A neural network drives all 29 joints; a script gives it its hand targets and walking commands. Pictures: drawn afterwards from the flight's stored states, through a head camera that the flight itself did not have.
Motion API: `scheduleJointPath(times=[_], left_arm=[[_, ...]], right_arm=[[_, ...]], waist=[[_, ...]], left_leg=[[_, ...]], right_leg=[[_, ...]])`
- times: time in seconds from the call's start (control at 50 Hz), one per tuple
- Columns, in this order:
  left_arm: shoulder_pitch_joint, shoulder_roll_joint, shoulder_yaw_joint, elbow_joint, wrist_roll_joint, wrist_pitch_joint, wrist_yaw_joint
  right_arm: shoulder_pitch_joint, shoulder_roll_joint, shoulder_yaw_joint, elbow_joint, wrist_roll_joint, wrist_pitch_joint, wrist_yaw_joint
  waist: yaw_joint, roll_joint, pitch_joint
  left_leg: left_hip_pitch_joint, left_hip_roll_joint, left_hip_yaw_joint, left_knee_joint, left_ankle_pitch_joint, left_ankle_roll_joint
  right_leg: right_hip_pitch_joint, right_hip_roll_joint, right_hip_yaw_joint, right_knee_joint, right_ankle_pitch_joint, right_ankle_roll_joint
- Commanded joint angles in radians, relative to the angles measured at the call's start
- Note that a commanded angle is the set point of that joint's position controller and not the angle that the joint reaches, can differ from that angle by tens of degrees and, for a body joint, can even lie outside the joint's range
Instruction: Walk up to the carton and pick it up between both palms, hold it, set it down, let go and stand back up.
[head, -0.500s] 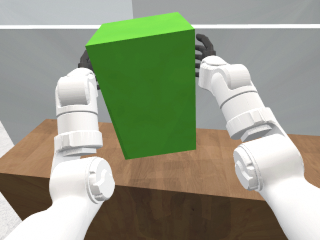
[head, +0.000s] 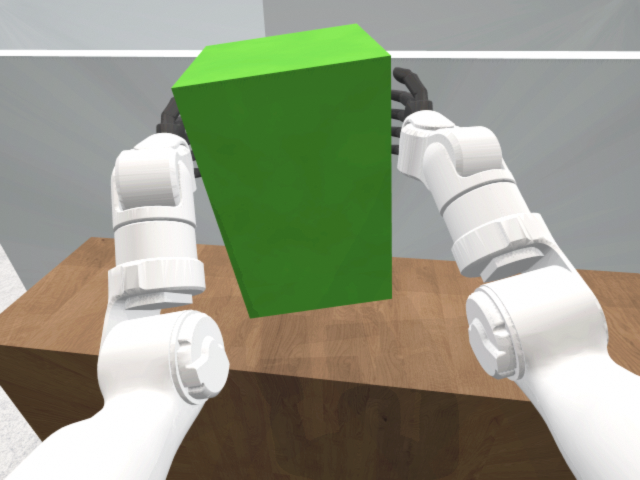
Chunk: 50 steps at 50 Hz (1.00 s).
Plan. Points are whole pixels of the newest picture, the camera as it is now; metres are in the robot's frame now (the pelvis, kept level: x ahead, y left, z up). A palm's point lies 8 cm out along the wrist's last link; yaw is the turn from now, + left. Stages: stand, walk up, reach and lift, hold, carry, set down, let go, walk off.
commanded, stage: hold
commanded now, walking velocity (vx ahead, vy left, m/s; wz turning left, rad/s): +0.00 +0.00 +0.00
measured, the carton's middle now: (301, 175) +0.37 +0.00 +0.29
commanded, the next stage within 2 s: none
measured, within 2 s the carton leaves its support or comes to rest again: neither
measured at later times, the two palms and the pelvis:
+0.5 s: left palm (174, 154) +0.37 +0.14 +0.33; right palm (415, 133) +0.36 -0.13 +0.34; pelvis +0.00 +0.00 +0.00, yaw +0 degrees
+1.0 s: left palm (173, 154) +0.37 +0.14 +0.33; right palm (413, 132) +0.36 -0.13 +0.34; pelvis +0.00 +0.00 +0.00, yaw +0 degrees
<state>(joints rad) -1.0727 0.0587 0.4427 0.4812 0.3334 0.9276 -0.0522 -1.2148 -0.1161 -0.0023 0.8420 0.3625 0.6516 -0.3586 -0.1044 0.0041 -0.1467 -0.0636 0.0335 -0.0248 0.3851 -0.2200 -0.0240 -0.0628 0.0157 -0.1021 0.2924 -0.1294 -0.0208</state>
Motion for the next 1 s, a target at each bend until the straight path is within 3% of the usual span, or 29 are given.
scheduleJointPath(times=[0.0,0.12,0.24,0.4,0.48,0.62,0.8,0.98], left_arm=[[-0.794,-0.522,-0.319,-0.111,-0.181,-0.095,-0.135],[-0.801,-0.510,-0.311,-0.120,-0.182,-0.095,-0.136],[-0.802,-0.507,-0.301,-0.081,-0.177,-0.096,-0.146],[-0.811,-0.523,-0.316,-0.098,-0.188,-0.101,-0.143],[-0.820,-0.535,-0.330,-0.107,-0.191,-0.100,-0.139],[-0.806,-0.507,-0.290,-0.068,-0.172,-0.101,-0.133],[-0.797,-0.513,-0.305,-0.098,-0.189,-0.104,-0.139],[-0.808,-0.524,-0.307,-0.063,-0.178,-0.094,-0.144]], right_arm=[[-0.705,0.631,0.161,-0.252,0.172,-0.013,0.145],[-0.709,0.644,0.172,-0.261,0.179,-0.012,0.143],[-0.698,0.634,0.138,-0.226,0.163,-0.009,0.142],[-0.719,0.637,0.148,-0.258,0.171,-0.012,0.137],[-0.712,0.633,0.139,-0.252,0.170,-0.012,0.141],[-0.720,0.627,0.138,-0.223,0.165,-0.012,0.149],[-0.726,0.636,0.169,-0.271,0.188,-0.015,0.135],[-0.721,0.625,0.124,-0.234,0.162,-0.010,0.139]], waist=[[-0.001,0.046,-0.276],[0.002,0.023,-0.288],[-0.007,0.038,-0.253],[-0.013,0.039,-0.296],[-0.019,0.067,-0.297],[0.005,0.041,-0.263],[-0.001,0.027,-0.315],[-0.016,0.060,-0.253]], left_leg=[[-0.137,-0.082,0.015,-0.068,0.201,-0.042],[-0.140,-0.087,0.017,-0.067,0.186,-0.034],[-0.155,-0.084,0.012,-0.083,0.144,-0.036],[-0.142,-0.086,0.015,-0.064,0.174,-0.041],[-0.152,-0.083,0.008,-0.072,0.160,-0.044],[-0.165,-0.081,0.011,-0.083,0.139,-0.032],[-0.120,-0.091,0.013,-0.048,0.222,-0.039],[-0.164,-0.083,0.010,-0.077,0.139,-0.040]], right_leg=[[0.300,0.061,0.072,0.021,0.180,0.070],[0.295,0.058,0.074,0.021,0.180,0.074],[0.280,0.056,0.074,0.012,0.131,0.070],[0.296,0.061,0.072,0.021,0.167,0.070],[0.286,0.061,0.071,0.023,0.142,0.065],[0.283,0.059,0.072,0.015,0.123,0.071],[0.309,0.063,0.074,0.030,0.229,0.075],[0.269,0.059,0.072,0.011,0.119,0.067]])
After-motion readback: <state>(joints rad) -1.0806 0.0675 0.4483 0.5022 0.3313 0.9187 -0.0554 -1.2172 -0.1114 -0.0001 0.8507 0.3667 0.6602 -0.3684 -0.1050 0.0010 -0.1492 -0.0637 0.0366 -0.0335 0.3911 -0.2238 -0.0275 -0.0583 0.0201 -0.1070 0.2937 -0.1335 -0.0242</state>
